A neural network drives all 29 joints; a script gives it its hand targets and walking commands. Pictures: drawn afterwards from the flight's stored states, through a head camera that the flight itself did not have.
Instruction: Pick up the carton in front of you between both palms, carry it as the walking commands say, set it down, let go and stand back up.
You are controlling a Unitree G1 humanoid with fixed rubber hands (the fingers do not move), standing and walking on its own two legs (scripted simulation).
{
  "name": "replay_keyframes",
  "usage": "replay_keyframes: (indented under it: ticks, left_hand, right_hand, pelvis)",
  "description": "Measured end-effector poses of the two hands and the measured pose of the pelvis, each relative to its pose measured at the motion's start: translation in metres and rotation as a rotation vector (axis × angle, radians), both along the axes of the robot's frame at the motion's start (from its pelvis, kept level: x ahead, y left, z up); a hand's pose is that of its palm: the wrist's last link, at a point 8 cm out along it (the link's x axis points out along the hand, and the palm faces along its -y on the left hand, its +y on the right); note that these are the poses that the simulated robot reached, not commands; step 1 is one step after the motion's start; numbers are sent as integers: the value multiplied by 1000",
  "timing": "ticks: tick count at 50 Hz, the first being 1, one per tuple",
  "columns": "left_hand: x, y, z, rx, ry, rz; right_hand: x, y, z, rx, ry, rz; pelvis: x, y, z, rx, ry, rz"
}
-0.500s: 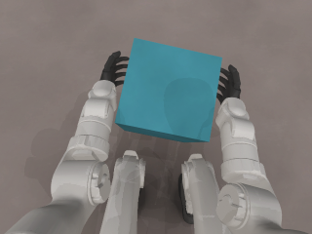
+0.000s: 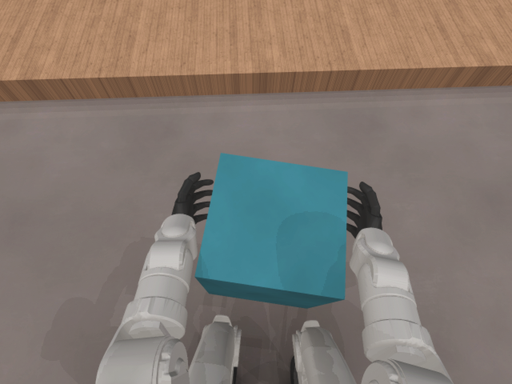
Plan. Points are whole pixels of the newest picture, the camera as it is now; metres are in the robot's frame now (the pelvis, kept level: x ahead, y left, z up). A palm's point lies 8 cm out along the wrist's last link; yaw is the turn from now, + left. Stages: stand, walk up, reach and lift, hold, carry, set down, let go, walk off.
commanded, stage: reach and lift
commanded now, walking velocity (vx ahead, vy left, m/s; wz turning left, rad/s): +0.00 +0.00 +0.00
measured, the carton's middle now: (269, 240) +0.38 +0.01 -0.12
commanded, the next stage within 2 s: hold in 1.66 s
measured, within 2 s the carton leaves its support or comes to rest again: neither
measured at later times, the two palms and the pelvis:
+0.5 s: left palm (157, 199) +0.35 +0.15 +0.11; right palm (417, 201) +0.35 -0.15 +0.12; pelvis +0.04 +0.00 +0.12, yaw +1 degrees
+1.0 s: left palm (139, 190) +0.33 +0.15 +0.17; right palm (448, 185) +0.34 -0.15 +0.18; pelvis +0.03 -0.01 +0.14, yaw +1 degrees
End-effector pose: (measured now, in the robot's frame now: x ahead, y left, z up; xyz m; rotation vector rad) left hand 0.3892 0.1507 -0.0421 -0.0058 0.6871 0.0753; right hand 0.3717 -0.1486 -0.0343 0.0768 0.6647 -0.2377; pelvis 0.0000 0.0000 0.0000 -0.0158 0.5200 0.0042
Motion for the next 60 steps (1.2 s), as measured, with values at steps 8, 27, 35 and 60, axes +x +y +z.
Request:
replay_keyframes:
  ticks: [8,27,35,60]
  left_hand:
    - [-14,-1,50,2,-5,21]
    - [-46,-4,168,18,-18,71]
    - [-56,-6,206,45,-26,64]
    - [-55,-3,219,49,-9,57]
  right_hand:
    - [-8,-1,50,-4,-3,20]
    - [-23,-4,167,-31,-12,94]
    - [-29,-5,205,-51,-20,120]
    - [-29,-2,218,-62,-3,123]
  pelvis:
    - [15,0,44,7,-97,1]
    - [45,-5,129,19,-404,3]
    - [45,-8,143,21,-536,2]
    - [36,-5,147,19,-599,1]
